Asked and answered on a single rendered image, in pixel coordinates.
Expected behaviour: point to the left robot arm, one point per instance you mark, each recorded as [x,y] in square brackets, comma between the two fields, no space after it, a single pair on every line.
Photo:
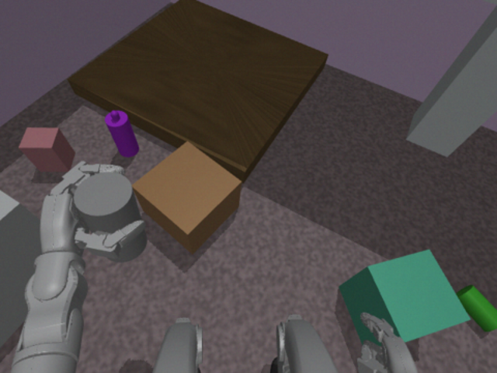
[51,337]

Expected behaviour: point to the left robot hand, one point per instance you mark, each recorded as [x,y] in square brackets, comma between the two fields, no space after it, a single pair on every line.
[63,228]

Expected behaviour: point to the right robot hand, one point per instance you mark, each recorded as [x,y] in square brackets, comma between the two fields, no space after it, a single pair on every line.
[393,357]

